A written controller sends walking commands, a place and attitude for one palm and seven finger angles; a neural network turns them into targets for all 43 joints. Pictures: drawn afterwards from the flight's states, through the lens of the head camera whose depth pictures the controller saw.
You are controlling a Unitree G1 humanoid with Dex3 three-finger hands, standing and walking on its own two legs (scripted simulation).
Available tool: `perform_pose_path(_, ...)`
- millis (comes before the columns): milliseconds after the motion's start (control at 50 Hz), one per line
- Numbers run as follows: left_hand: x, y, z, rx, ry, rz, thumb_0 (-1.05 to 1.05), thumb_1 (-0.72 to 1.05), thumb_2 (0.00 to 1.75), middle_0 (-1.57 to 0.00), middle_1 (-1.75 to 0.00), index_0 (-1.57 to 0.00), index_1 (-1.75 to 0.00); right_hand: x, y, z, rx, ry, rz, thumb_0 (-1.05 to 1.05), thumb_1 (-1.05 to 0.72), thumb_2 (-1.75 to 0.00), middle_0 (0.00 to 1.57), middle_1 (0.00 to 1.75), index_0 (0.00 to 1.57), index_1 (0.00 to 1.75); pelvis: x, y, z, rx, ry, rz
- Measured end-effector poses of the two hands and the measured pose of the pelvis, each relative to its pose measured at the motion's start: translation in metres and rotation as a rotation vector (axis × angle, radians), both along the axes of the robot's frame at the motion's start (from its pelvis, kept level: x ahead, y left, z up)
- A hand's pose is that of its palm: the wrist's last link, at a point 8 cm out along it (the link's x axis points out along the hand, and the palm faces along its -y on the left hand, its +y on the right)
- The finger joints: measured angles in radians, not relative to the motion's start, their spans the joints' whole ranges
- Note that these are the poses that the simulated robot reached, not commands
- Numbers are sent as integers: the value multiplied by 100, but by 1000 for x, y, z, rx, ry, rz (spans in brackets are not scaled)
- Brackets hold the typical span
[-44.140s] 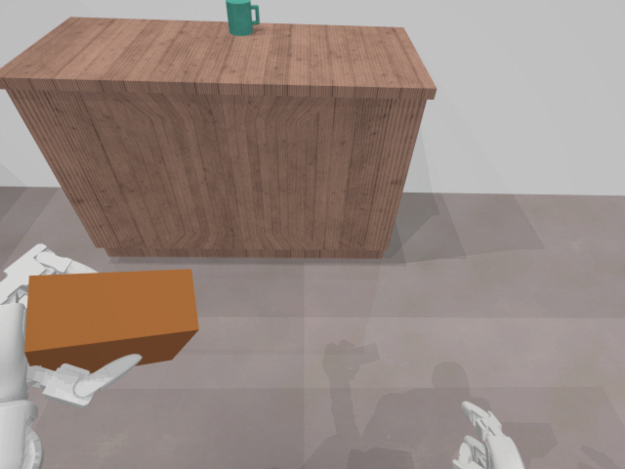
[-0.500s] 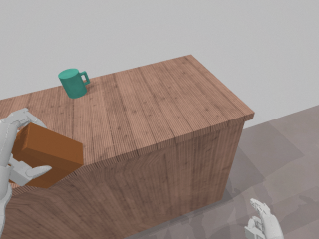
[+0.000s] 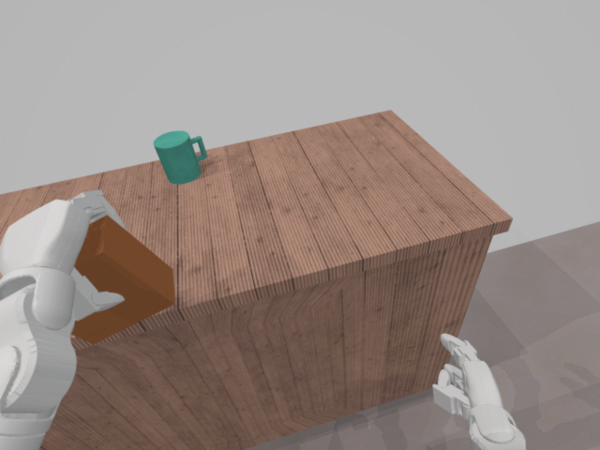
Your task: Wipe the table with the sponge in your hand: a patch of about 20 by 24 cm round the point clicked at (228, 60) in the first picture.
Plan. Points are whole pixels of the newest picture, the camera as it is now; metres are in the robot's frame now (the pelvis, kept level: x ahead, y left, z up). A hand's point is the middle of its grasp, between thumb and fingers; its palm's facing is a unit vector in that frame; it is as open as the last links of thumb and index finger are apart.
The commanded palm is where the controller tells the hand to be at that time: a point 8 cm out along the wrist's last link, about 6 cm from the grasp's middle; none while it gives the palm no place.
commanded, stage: turn the palm down, sponge in hand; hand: left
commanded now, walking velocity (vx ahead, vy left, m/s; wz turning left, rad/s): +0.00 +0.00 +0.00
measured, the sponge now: (112, 291) +0.24 +0.30 +0.13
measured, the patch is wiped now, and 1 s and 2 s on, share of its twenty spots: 0.00 0.00 0.00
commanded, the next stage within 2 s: move the sponge above the wiping area in 0.76 s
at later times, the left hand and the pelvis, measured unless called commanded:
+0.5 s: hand (107, 278) +0.23 +0.27 +0.17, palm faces +0.20 -0.13 -0.97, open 10.3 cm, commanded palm +0.18 +0.27 +0.27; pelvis -0.02 +0.00 +0.00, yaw -1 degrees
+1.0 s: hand (109, 264) +0.24 +0.27 +0.18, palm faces +0.21 -0.09 -0.97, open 10.3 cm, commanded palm +0.19 +0.27 +0.26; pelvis -0.01 -0.01 +0.00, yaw -1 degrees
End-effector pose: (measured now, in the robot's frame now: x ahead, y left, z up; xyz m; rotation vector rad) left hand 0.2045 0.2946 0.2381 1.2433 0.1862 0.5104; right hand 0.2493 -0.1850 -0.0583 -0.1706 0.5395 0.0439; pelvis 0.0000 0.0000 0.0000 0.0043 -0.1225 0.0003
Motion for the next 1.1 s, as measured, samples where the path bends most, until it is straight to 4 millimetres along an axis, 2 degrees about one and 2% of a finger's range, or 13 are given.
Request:
perform_pose_path(80,0,-15,-6,47,46,-82,0,-53,105,-74,-133,-73,-133,-1,6,1,-8,3,18,1,-90,-90,20,30,20,30,-4,2,0,2,-8,-3)
perform_pose_path(140,0,-21,1,109,32,-111,0,-53,105,-74,-133,-73,-133,-3,10,1,-10,10,34,1,-90,-90,20,30,20,30,-7,2,0,4,-15,-8)
perform_pose_path(280,-5,-6,23,143,-46,-12,0,-53,105,-74,-133,-73,-133,-10,12,-2,20,36,43,1,-90,-90,20,30,20,30,-13,0,0,4,-21,-9)
perform_pose_path(360,-9,-5,12,115,-13,18,0,-53,105,-74,-133,-73,-133,-15,8,-4,28,39,38,1,-90,-90,20,30,20,30,-16,-2,-1,4,-20,-7)
perform_pose_path(480,-10,-24,-14,107,53,-52,0,-53,105,-74,-133,-73,-133,-21,-1,-8,2,42,29,1,-90,-90,20,30,20,30,-18,-4,-2,6,-28,-12)
perform_pose_path(560,-6,-29,-9,151,35,-76,0,-54,105,-74,-133,-73,-133,-21,-6,-9,-11,46,24,1,-91,-90,20,30,20,30,-17,-7,-2,6,-33,-16)
perform_pose_path(700,-1,-20,13,160,-27,-15,0,-54,105,-74,-133,-73,-133,-18,-13,-7,12,39,8,1,-91,-90,20,30,20,30,-14,-10,-1,5,-30,-18)
perform_pose_path(760,-1,-21,10,135,-19,-11,0,-54,105,-74,-133,-73,-133,-16,-15,-6,19,31,4,1,-91,-90,20,30,20,30,-12,-11,-1,5,-24,-15)
perform_pose_path(900,1,-30,-10,116,58,-44,0,-54,105,-74,-133,-73,-133,-10,-17,-5,6,26,5,1,-91,-90,20,30,20,30,-9,-11,-1,6,-18,-19)
perform_pose_path(1100,13,-20,0,167,54,8,0,-54,105,-74,-133,-73,-133,-2,-12,-6,11,41,21,1,-91,-90,20,30,20,30,-4,-13,0,7,-13,-8)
